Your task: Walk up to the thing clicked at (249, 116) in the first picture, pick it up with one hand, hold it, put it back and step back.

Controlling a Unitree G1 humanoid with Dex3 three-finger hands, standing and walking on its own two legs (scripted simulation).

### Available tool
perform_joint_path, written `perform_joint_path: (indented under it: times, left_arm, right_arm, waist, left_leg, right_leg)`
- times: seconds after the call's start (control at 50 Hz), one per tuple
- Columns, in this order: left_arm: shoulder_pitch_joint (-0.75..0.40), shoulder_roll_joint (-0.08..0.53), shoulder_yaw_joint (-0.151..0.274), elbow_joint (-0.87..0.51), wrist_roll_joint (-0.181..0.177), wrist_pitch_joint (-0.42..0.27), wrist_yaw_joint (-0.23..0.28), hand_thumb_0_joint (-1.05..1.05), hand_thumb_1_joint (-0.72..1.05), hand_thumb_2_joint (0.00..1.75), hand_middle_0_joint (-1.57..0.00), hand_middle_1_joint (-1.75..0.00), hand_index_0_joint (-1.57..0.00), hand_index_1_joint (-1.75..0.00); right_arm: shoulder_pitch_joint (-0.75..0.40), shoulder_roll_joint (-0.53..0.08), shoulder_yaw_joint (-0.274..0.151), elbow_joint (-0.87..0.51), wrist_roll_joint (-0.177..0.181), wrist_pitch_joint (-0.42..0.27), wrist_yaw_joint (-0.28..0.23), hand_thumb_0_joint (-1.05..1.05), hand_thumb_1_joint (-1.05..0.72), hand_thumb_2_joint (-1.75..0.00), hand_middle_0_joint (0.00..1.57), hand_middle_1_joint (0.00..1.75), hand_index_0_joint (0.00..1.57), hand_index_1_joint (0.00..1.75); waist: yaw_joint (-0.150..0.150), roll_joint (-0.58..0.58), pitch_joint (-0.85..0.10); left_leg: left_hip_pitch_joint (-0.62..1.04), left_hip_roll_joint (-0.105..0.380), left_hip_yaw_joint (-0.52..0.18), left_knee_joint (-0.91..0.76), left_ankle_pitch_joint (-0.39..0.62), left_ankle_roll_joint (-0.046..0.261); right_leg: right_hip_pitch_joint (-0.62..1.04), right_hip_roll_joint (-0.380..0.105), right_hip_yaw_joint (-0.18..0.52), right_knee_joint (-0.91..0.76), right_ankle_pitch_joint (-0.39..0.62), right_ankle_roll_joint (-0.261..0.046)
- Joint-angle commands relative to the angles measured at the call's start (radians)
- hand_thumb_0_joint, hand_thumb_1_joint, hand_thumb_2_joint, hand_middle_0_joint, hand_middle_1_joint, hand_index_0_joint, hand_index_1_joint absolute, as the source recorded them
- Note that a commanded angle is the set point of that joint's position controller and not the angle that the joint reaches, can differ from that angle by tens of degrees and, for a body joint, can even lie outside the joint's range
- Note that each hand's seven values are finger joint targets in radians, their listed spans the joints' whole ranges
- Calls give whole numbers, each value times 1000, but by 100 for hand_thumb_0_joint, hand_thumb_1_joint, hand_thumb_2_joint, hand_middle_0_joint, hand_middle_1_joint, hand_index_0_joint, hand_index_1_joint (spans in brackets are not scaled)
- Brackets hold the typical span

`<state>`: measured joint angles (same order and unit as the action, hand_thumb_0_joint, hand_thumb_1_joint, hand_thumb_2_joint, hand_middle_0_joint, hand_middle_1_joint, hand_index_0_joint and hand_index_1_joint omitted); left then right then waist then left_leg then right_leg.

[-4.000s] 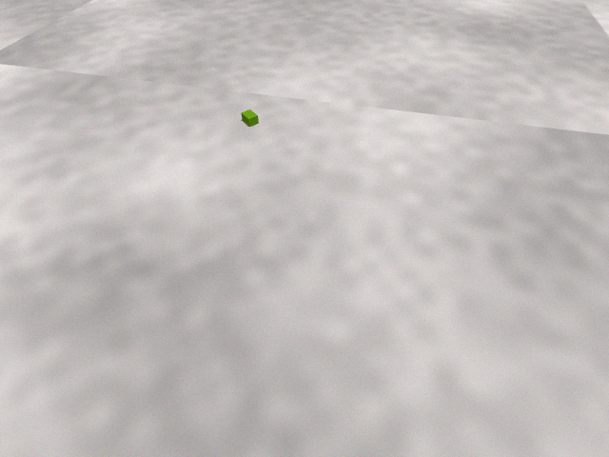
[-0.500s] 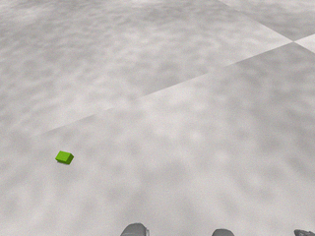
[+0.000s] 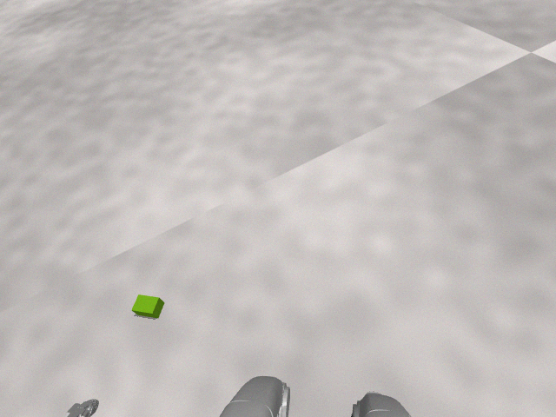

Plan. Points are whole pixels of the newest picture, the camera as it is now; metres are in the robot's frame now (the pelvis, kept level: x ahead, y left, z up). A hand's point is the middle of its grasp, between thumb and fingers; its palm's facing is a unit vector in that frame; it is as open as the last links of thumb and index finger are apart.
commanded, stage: walk up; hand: left
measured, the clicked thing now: (148, 306) +0.54 +0.65 -0.72
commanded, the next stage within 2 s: none
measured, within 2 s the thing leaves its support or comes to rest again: neither
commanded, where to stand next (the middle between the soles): +0.10 +0.45 m, yaw -6 degrees
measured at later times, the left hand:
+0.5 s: hand out of the picture +0.09 +0.52 -0.14, palm faces -0.08 -0.84 -0.53, open 7.4 cm
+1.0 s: hand out of the picture +0.07 +0.81 -0.13, palm faces +0.01 -0.74 -0.68, open 7.4 cm
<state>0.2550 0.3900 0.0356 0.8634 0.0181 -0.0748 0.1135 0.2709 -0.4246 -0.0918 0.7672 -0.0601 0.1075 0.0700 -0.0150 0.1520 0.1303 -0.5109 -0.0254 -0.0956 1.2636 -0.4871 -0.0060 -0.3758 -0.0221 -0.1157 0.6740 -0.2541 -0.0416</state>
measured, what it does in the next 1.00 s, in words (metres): steps to the left: left foot, then right foot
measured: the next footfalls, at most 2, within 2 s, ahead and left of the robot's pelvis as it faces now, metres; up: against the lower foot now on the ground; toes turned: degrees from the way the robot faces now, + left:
left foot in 0.24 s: +0.06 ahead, +0.31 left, +0.00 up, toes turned +2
right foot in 0.54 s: +0.13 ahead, +0.15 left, +0.00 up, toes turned -7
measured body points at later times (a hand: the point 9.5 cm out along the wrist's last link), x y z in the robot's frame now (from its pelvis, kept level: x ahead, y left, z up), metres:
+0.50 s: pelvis +0.02 +0.21 -0.01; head +0.07 +0.20 +0.44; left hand +0.09 +0.56 -0.10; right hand +0.06 -0.11 -0.12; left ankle +0.02 +0.31 -0.71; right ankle +0.07 +0.13 -0.69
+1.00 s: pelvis +0.00 +0.44 -0.04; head +0.03 +0.42 +0.41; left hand +0.07 +0.84 -0.09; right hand +0.10 +0.10 -0.14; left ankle +0.02 +0.59 -0.72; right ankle +0.07 +0.20 -0.69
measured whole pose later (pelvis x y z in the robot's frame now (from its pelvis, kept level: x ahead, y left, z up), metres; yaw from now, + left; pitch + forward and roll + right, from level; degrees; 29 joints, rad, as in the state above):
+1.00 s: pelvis +0.00 +0.44 -0.04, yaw -1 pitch -3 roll +0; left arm 0.28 0.55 0.11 0.89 0.04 -0.02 0.12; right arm 0.27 -0.48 -0.13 0.73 -0.06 0.08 0.09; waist 0.01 0.05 0.11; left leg -0.43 0.06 -0.01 1.01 -0.53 -0.04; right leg -0.58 -0.17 0.14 1.08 -0.52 -0.03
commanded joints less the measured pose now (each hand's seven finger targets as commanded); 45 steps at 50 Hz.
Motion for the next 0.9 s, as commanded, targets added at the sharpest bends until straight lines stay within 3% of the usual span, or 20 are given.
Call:
perform_joint_path:
  times: [0.0, 0.14, 0.18, 0.22, 0.24, 0.26, 0.28, 0.3, 0.34, 0.44, 0.5, 0.52, 0.54, 0.56, 0.58, 0.64, 0.68, 0.76, 0.84, 0.88]
  left_arm:
    - [63, 356, 124, -50, 11, -31, 9, 0, 90, 90, -20, -30, -20, -30]
    - [45, 447, 149, -62, 33, -18, -7, 0, 90, 90, -20, -30, -20, -30]
    - [-3, 465, 148, -68, 31, -14, -7, 0, 90, 90, -20, -30, -20, -30]
    - [-30, 374, 118, -65, 28, 0, -1, 0, 90, 90, -20, -30, -20, -30]
    - [-2, 263, 84, -60, 11, 12, 3, 0, 90, 90, -20, -30, -20, -30]
    - [-45, 245, 76, -89, 0, 11, 23, 0, 90, 90, -20, -30, -20, -30]
    - [-68, 287, 72, -69, 9, 3, 39, 0, 90, 90, -20, -30, -20, -30]
    - [-59, 327, 74, -44, -4, -3, 34, 0, 90, 90, -20, -30, -20, -30]
    - [79, 325, 90, 34, -32, -2, 22, 0, 90, 90, -20, -30, -20, -30]
    - [136, 266, 73, 24, -36, -16, 13, 0, 90, 90, -20, -30, -20, -30]
    - [315, 291, 91, 54, -28, -26, 24, 0, 90, 90, -20, -30, -20, -30]
    - [363, 373, 121, 48, -11, -27, 34, 0, 90, 90, -20, -30, -20, -30]
    - [322, 431, 135, 2, 0, -22, 40, 0, 90, 90, -20, -30, -20, -30]
    - [221, 425, 129, -29, 4, -11, 41, 0, 90, 90, -20, -30, -20, -30]
    - [152, 441, 134, -51, 1, -12, 42, 0, 90, 90, -20, -30, -20, -30]
    - [73, 340, 110, -79, -1, -22, 25, 0, 90, 90, -20, -30, -20, -30]
    - [98, 342, 115, -63, 4, -23, 18, 0, 90, 90, -20, -30, -20, -30]
    - [63, 383, 133, -75, 18, -19, 6, 0, 90, 90, -20, -30, -20, -30]
    - [74, 448, 157, -72, 30, -10, -3, 0, 90, 90, -20, -30, -20, -30]
    - [-38, 445, 151, -86, 28, 1, -4, 0, 90, 90, -20, -30, -20, -30]
  right_arm:
    - [53, -228, -80, -87, 5, -16, 4, 0, -90, -90, 20, 30, 20, 30]
    - [-30, -223, -94, -121, 6, -11, 39, 0, -90, -90, 20, 30, 20, 30]
    - [41, -235, -107, -100, 7, -17, 36, 0, -90, -90, 20, 30, 20, 30]
    - [212, -252, -127, -33, -17, -30, 22, 0, -90, -90, 20, 30, 20, 30]
    - [240, -292, -127, -39, -38, -37, 12, 0, -90, -90, 20, 30, 20, 30]
    - [134, -406, -133, -81, -15, -46, 7, 0, -90, -90, 20, 30, 20, 30]
    - [30, -454, -138, -83, 4, -48, -4, 0, -90, -90, 20, 30, 20, 30]
    - [-26, -392, -121, -108, -1, -47, -11, 0, -90, -90, 20, 30, 20, 30]
    - [-40, -274, -82, -127, -14, -53, -24, 0, -90, -90, 20, 30, 20, 30]
    - [3, -225, -67, -143, -17, -50, -23, 0, -90, -90, 20, 30, 20, 30]
    - [-72, -180, -50, -192, 4, -35, -15, 0, -90, -90, 20, 30, 20, 30]
    - [-39, -138, -40, -202, 18, -37, -14, 0, -90, -90, 20, 30, 20, 30]
    - [54, -108, -32, -193, 20, -32, -17, 0, -90, -90, 20, 30, 20, 30]
    - [65, -202, -60, -175, 5, -13, -33, 0, -90, -90, 20, 30, 20, 30]
    - [41, -228, -77, -181, -6, -6, -43, 0, -90, -90, 20, 30, 20, 30]
    - [39, -254, -95, -139, 0, -10, -26, 0, -90, -90, 20, 30, 20, 30]
    - [56, -231, -92, -130, 0, -8, -11, 0, -90, -90, 20, 30, 20, 30]
    - [39, -218, -90, -130, 7, -4, 9, 0, -90, -90, 20, 30, 20, 30]
    - [-4, -221, -95, -144, 3, -4, 24, 0, -90, -90, 20, 30, 20, 30]
    - [147, -234, -108, -83, 8, -13, 18, 0, -90, -90, 20, 30, 20, 30]
  waist:
    - [0, -242, -86]
    - [23, -382, -83]
    - [-28, -378, -132]
    - [-126, -185, -198]
    - [-159, 108, -126]
    - [-123, 296, -56]
    - [-89, 274, -24]
    - [-77, 156, 14]
    - [-31, 59, -24]
    - [-38, 112, -123]
    - [84, -32, -189]
    - [116, -184, -226]
    - [68, -287, -283]
    - [48, -107, -248]
    - [30, -154, -213]
    - [-4, -107, -86]
    - [5, -197, -73]
    - [2, -333, -77]
    - [30, -427, -85]
    - [-70, -376, -156]
  left_leg:
    - [-76, 68, -125, 54, 84, -6]
    - [53, 129, 70, -315, 27, -3]
    - [161, 121, 108, -414, 47, 11]
    - [385, 56, 125, -596, 55, 30]
    - [345, 136, -103, -795, -113, 61]
    - [203, 306, -473, -985, -70, 119]
    - [106, 369, -603, -1050, -172, 228]
    - [67, 350, -526, -997, -103, 252]
    - [200, 239, -218, -773, 246, 223]
    - [334, 225, -104, -653, 723, 263]
    - [171, 138, 5, -449, 626, 171]
    - [6, 80, 20, -263, 439, 107]
    - [-183, 1, -11, -114, -102, 43]
    - [-184, 38, -74, -9, -120, 33]
    - [-187, 64, -89, 78, -109, 33]
    - [-116, 51, -130, 112, 18, 8]
    - [-95, 30, -108, 110, 65, -3]
    - [-56, 81, -15, -67, 75, -20]
    - [32, 119, 72, -297, -60, -11]
    - [261, 113, 123, -508, 38, 12]
  right_leg:
    - [45, -287, 301, -255, 2, -179]
    - [-79, -238, 184, -196, -204, -157]
    - [-115, -256, 204, -139, -187, -142]
    - [-241, -166, 99, 202, -159, -62]
    - [-412, -13, 25, 500, -288, -15]
    - [-512, 95, 83, 600, -444, 0]
    - [-434, 16, 167, 650, -406, -32]
    - [-410, -15, 170, 644, -348, -20]
    - [-395, 0, 168, 577, -244, -3]
    - [-169, -13, 21, 194, -205, 20]
    - [223, -17, 51, -197, 156, 17]
    - [393, -125, 266, -241, 169, -5]
    - [516, -399, 667, -251, 189, -79]
    - [383, -483, 718, -302, 4, -188]
    - [280, -542, 783, -344, -71, -273]
    - [51, -350, 441, -293, -102, -184]
    - [14, -295, 338, -251, -93, -159]
    - [-24, -240, 212, -227, -199, -144]
    - [-61, -252, 229, -205, -290, -147]
    - [-160, -243, 188, -74, -251, -100]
